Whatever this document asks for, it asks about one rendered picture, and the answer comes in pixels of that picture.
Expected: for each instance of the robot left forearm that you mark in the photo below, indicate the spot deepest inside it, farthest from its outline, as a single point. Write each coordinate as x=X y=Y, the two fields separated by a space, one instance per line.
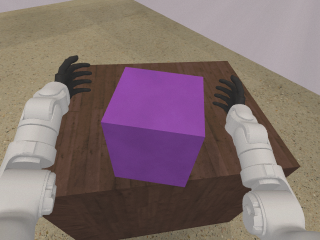
x=34 y=143

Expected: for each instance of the left robot hand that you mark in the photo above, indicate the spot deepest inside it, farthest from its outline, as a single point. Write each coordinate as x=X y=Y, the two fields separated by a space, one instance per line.
x=66 y=75

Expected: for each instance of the robot right forearm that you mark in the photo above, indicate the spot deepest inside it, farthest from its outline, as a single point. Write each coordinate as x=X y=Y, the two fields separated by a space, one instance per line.
x=259 y=167

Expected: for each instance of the right robot hand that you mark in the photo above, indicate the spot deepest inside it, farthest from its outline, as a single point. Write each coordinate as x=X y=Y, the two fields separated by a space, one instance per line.
x=236 y=93

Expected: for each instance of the left robot upper arm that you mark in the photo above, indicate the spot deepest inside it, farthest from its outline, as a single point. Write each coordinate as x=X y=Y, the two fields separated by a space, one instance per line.
x=25 y=196

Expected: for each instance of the carton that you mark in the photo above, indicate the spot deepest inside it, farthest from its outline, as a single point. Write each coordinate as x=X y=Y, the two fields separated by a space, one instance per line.
x=154 y=126

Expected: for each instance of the right robot upper arm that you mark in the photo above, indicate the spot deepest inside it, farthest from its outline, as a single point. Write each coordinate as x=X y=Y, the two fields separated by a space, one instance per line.
x=274 y=215

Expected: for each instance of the pedestal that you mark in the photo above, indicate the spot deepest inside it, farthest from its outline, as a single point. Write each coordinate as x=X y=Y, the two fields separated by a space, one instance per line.
x=91 y=203

